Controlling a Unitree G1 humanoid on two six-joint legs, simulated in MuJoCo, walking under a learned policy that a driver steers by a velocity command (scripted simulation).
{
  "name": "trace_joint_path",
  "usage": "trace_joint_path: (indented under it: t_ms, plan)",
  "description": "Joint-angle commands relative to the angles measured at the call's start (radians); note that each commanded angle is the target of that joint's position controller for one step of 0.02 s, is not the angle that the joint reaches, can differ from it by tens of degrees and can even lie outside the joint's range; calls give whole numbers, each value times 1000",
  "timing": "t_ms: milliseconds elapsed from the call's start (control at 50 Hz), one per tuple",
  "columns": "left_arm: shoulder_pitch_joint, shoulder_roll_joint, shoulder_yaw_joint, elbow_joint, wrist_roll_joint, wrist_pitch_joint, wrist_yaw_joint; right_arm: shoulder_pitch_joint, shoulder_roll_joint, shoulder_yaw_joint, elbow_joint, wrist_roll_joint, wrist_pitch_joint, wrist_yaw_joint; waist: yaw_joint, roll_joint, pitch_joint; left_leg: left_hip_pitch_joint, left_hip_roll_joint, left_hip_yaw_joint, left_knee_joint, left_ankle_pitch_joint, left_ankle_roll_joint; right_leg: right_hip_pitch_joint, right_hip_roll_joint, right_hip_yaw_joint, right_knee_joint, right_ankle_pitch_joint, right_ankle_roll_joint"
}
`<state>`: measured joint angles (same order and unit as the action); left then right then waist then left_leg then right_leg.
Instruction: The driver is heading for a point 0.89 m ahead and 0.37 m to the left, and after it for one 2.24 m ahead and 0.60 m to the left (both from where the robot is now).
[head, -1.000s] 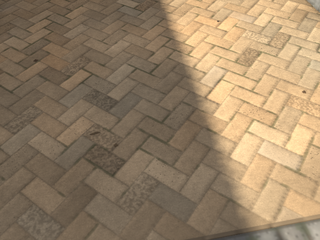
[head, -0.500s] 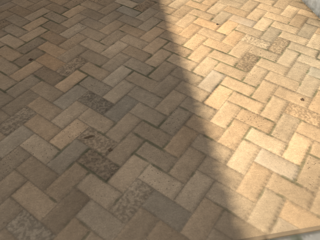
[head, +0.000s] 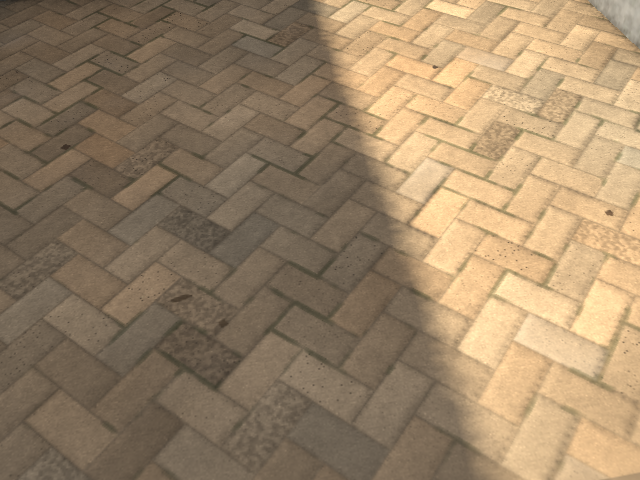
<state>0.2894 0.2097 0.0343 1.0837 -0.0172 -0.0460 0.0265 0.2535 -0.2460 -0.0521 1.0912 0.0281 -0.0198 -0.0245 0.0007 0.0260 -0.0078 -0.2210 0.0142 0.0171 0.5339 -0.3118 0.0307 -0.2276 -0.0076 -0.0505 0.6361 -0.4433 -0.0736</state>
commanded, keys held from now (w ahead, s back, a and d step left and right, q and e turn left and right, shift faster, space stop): w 0.20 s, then w+q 0.02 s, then q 0.58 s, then w+q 0.20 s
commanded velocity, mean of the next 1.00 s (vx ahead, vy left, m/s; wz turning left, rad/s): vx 0.21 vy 0.00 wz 0.34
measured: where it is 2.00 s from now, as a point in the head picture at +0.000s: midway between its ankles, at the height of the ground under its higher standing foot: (189, 443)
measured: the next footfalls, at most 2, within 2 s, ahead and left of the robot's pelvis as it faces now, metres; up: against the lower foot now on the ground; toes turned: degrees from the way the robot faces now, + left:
left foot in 0.44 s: +0.34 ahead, +0.11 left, +0.00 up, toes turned +7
right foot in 0.92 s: +0.39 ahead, -0.09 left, +0.00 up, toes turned +26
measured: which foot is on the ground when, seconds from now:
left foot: down 0.00-0.02, up 0.04-0.42, down 0.44-0.92, up 0.94-1.00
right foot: down 0.00-0.44, up 0.46-0.90, down 0.92-1.00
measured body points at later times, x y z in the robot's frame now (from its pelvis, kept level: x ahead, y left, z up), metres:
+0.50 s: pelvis +0.19 +0.02 -0.02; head +0.23 +0.03 +0.43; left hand +0.13 +0.28 -0.16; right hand +0.42 -0.20 -0.13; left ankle +0.30 +0.11 -0.74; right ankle +0.00 -0.11 -0.66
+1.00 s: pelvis +0.30 +0.00 +0.01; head +0.32 -0.01 +0.45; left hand +0.30 +0.31 -0.09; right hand +0.53 -0.21 -0.11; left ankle +0.29 +0.11 -0.70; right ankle +0.36 -0.11 -0.73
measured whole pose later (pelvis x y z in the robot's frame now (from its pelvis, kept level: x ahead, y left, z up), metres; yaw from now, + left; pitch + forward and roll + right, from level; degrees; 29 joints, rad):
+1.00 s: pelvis +0.30 +0.00 +0.01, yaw +24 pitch +3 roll +1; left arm 0.20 0.27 0.07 0.80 0.02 -0.06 0.04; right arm 0.19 -0.30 -0.08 0.78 0.02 0.01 -0.03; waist -0.01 0.03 -0.03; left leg -0.50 -0.13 -0.13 0.82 -0.39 0.05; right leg -0.30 0.00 0.05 0.48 -0.23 -0.01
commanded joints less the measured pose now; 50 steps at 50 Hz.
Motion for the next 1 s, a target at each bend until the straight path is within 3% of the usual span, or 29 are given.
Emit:
trace_joint_path:
  t_ms: [20, 40, 60, 80, 100, 140, 180, 260, 300, 340, 380, 420, 440, 460, 480, 500, 520, 540, 560, 640, 740, 840, 880, 900, 920, 940, 960, 980, 1000]
  plan:
    - [149, 65, 22, 28, 6, -26, -6, -191, -124, -19, -107, 13, -22, 6, 110, 42, 121, -312, 117, -165, -172, -288, 90, 220, -3, 20, -216, 100, -34]
    - [267, 125, 38, 53, 10, -28, -3, -200, -54, 0, -121, 0, -29, 14, 134, -164, 55, -414, 20, -22, 152, -180, 29, 347, -177, 276, -340, -14, -69]
    - [339, 234, 59, 57, 9, -39, -18, -234, -44, 1, -171, 3, -47, 12, 145, -359, 78, -604, -57, 35, 364, -247, 11, 381, -371, 654, -495, -173, -191]
    - [283, 183, 41, 42, 22, -57, -20, -249, -84, -8, -173, 17, -60, 14, 110, -227, 135, -670, 9, -61, 530, -222, 26, 329, -406, 712, -509, -216, -217]
    - [226, 137, 28, 20, 17, -70, -21, -202, -86, -9, -157, 25, -69, 22, 69, -159, 155, -717, 43, -86, 590, -118, 41, 337, -373, 624, -500, -175, -186]
    - [157, 122, 20, -10, 7, -75, -31, -172, -98, -17, -134, 7, -80, 29, 38, -107, 139, -710, 86, -69, 568, 28, 46, 341, -303, 445, -502, 46, -120]
    - [178, 76, 4, -10, 18, -65, -29, -200, -83, -20, -139, -4, -81, 38, 43, -117, 117, -634, 96, -36, 480, 120, 26, 315, -240, 290, -509, 285, -89]
    - [189, 118, 6, -18, 33, -44, -4, -330, -5, 8, -191, -3, -66, 52, 64, -115, 140, -488, 45, 44, 222, 258, -9, 196, -170, 82, -501, 585, -63]
    - [217, 143, 10, -10, 33, -41, 3, -382, 4, 19, -216, -2, -59, 60, 76, -131, 134, -355, 8, 85, 124, 316, -7, 134, -164, 19, -489, 679, -56]
    - [209, 157, 16, -5, 25, -39, 6, -385, -20, 17, -236, 3, -48, 69, 55, -156, 122, -291, -2, 71, 84, 331, 19, 154, -191, -14, -444, 777, -48]
    - [149, 177, 25, -26, 14, -33, 16, -323, -77, -3, -244, -4, -45, 75, -5, -178, 67, -215, -35, 73, 67, 298, 58, 207, -208, -37, -315, 999, -16]
    - [94, 185, 31, -59, 12, -20, 27, -105, -151, -43, -189, -12, -46, 80, -115, -159, -64, 15, -89, 86, 4, 330, 102, 210, -180, -57, -35, 1095, 29]
    - [99, 189, 30, -81, 24, -22, 25, -20, -197, -63, -180, -15, -40, 70, -151, -92, -120, 217, -18, -25, -32, 504, 134, 56, -132, -69, 197, 882, 77]
    - [193, 72, -1, -109, 72, -37, 11, -6, -274, -68, -195, -32, -27, 51, -48, 214, -261, 524, 255, -387, 60, 960, 281, -270, 38, -74, 613, -100, 140]
    - [255, 57, -10, -113, 31, -58, -4, 9, -264, -54, -217, -44, -28, 54, -58, 220, -477, 592, 395, -708, -94, 825, 438, -351, 98, 132, 858, -262, 141]
    - [153, 121, 9, -138, -3, -65, -11, -55, -219, -50, -245, -36, -28, 52, -70, 116, -363, 462, 327, -616, -152, 627, 391, -415, 43, 167, 882, -183, 121]
    - [62, 141, 15, -170, -9, -60, -3, -144, -170, -39, -265, -17, -29, 46, -51, 29, -207, 297, 267, -495, -191, 490, 330, -456, 2, 140, 820, -91, 112]
    - [27, 161, 26, -175, 5, -48, 14, -195, -146, -30, -282, -16, -31, 44, -24, -61, -126, 136, 233, -429, -228, 442, 292, -422, -31, 133, 759, -33, 114]
    - [26, 178, 38, -193, 17, -31, 28, -206, -150, -32, -287, -24, -32, 42, 2, -55, -101, 19, 210, -404, -247, 417, 283, -353, -50, 143, 692, -1, 112]
    - [9, 141, 45, -240, 31, 5, 51, -183, -172, -43, -293, -43, -27, 28, 36, 40, -78, -144, 135, -320, -261, 450, 269, -264, -31, 127, 449, 38, 121]
    - [-119, 143, 45, -300, 28, 29, 52, -159, -200, -58, -326, -17, 10, -6, 1, 74, -104, -127, 103, -391, -272, 88, 213, -273, 3, 149, 233, 164, 151]
    - [-173, 157, 44, -336, 12, 4, 30, -126, -198, -63, -344, -13, 33, -21, -16, 112, -111, -90, 91, -480, -260, -79, 183, -188, 37, 147, 39, 141, 148]
    - [-130, 160, 49, -331, -1, -11, 17, -130, -187, -57, -358, -7, 40, -22, 18, 125, -105, -125, 70, -509, -242, -198, 162, -60, 47, 123, -116, 147, 120]
    - [-80, 167, 55, -316, -5, -17, 13, -133, -170, -51, -367, -4, 43, -23, 50, 112, -89, -193, 33, -496, -208, -251, 130, 55, 27, 115, -232, 180, 96]
    - [-10, 221, 71, -305, 4, -20, 18, -112, -120, -37, -375, -3, 42, -23, 65, 16, -116, -337, -31, -417, -34, -325, 72, 230, -131, 232, -305, 101, 38]
    - [21, 302, 89, -300, 39, -14, 18, -120, -67, -28, -408, 8, 26, -16, 46, -249, -106, -542, -170, -186, 226, -293, 38, 295, -333, 538, -398, -131, -73]
    - [-16, 288, 89, -319, 64, -26, 9, -158, -147, -45, -438, -8, 1, -5, 37, -282, -34, -642, -92, -203, 361, -212, 31, 221, -402, 689, -453, -204, -133]
    - [-72, 236, 78, -345, 48, -33, 15, -138, -194, -60, -425, -12, -6, 4, 12, -225, -3, -646, -56, -202, 428, -124, 19, 201, -370, 600, -448, -174, -115]
    - [-98, 200, 70, -356, 27, -36, 21, -98, -194, -65, -396, -15, -4, 9, 0, -192, -2, -634, -42, -176, 470, -60, -4, 209, -314, 503, -446, -115, -76]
